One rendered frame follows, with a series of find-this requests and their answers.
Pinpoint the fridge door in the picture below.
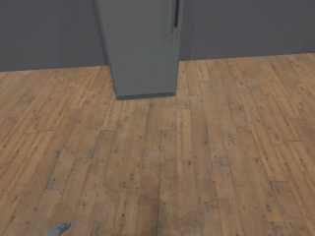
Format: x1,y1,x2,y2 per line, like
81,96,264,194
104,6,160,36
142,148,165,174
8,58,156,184
97,0,184,96

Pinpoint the left robot hand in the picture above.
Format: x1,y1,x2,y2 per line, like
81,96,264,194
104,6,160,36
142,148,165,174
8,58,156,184
43,220,71,236

